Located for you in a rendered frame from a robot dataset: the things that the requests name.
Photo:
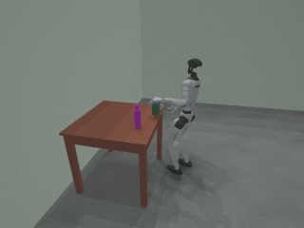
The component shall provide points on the left robot hand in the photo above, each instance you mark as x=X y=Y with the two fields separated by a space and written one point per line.
x=156 y=100

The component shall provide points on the robot left forearm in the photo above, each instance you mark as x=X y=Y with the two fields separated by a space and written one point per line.
x=171 y=101

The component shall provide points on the robot left upper arm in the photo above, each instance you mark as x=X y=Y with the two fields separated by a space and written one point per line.
x=186 y=85

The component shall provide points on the humanoid robot head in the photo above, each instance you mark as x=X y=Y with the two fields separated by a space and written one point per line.
x=193 y=63

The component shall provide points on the right robot hand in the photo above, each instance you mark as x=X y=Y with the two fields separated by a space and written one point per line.
x=174 y=108

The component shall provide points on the table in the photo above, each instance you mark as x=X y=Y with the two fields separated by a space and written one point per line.
x=111 y=125

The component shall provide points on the sponge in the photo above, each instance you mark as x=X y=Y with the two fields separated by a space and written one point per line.
x=156 y=109

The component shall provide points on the robot torso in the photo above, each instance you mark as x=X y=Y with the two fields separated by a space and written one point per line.
x=187 y=112

